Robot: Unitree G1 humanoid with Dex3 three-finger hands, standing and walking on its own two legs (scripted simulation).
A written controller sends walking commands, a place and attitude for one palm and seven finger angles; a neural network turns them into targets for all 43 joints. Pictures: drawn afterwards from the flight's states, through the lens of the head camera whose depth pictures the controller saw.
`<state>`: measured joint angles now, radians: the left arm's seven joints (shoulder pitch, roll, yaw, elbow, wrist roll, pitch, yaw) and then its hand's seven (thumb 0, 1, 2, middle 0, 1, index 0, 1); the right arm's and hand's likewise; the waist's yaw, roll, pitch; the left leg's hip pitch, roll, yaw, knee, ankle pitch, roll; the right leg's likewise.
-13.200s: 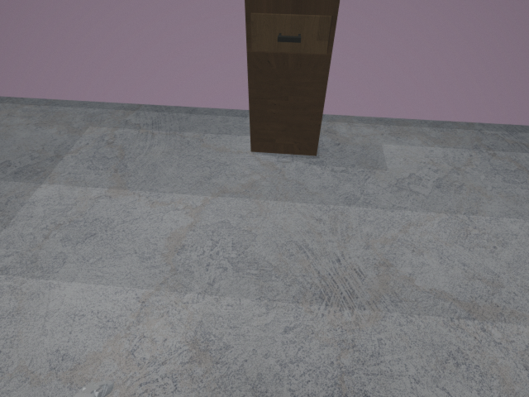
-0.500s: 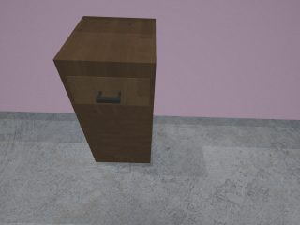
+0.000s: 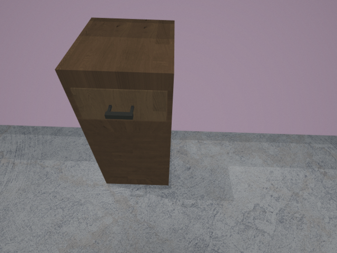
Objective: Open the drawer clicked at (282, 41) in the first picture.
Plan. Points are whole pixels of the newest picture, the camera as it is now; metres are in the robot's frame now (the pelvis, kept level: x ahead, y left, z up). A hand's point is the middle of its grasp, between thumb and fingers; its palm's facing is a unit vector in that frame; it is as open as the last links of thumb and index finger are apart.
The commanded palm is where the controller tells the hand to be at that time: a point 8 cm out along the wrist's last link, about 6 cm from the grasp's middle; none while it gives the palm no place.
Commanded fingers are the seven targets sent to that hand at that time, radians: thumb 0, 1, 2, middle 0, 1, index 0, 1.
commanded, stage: look again from close up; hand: left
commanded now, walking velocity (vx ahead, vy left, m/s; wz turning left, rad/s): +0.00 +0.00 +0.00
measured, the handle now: (120, 111) +0.61 +0.23 -0.08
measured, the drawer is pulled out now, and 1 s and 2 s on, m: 0.00 0.00 0.00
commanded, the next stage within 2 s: shuffle to correct the standing spot in 0.04 s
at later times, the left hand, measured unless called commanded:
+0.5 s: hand out of the picture -0.03 +0.16 -0.19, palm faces +0.12 -0.98 -0.13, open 7.3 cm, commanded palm none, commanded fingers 0.00 0.90 0.90 -0.20 -0.30 -0.20 -0.30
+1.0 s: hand (111, 221) +0.24 +0.19 -0.18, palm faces +0.04 -0.96 -0.26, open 7.3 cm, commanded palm none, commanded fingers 0.00 0.90 0.90 -0.20 -0.30 -0.20 -0.30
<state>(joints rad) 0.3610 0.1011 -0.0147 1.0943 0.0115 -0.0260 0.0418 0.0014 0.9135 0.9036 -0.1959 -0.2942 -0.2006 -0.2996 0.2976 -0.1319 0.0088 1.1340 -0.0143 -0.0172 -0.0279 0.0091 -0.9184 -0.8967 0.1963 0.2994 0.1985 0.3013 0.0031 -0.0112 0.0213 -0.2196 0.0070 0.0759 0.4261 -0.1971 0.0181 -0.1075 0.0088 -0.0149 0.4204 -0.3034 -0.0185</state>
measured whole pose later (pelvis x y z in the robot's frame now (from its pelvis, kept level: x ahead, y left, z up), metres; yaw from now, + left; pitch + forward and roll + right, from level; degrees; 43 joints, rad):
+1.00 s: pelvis +0.18 +0.00 -0.02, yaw +1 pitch +0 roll +1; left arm 0.18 0.16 0.04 0.99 0.02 -0.03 0.04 0.00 0.93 0.90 -0.20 -0.29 -0.20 -0.30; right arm 0.31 -0.11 -0.05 1.10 0.00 0.01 -0.04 0.00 -0.90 -0.90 0.20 0.30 0.20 0.30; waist -0.01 0.02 0.13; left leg -0.24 -0.03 0.03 0.97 -0.57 0.01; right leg -0.38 -0.02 -0.10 0.65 -0.27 -0.06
